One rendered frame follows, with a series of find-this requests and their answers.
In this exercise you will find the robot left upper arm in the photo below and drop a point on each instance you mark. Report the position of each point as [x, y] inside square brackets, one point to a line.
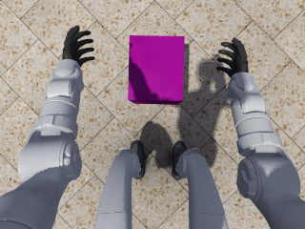
[46, 167]

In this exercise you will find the left robot foot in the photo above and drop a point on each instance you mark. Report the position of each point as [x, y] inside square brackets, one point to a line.
[137, 146]

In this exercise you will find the left robot hand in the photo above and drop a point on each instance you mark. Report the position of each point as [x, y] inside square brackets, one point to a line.
[72, 45]

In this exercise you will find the right robot thigh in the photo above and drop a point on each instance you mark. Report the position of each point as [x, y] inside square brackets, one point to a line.
[205, 206]

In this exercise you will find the right robot hand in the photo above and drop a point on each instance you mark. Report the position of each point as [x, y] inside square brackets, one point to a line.
[239, 62]

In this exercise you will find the carton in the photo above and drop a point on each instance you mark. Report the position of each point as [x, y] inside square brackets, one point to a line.
[156, 69]

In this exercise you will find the robot left forearm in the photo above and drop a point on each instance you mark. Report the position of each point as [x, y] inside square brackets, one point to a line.
[60, 106]

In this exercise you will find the robot right forearm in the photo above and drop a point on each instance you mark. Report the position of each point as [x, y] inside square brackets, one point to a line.
[256, 136]

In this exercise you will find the robot right upper arm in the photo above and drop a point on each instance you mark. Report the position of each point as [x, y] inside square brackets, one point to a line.
[272, 184]

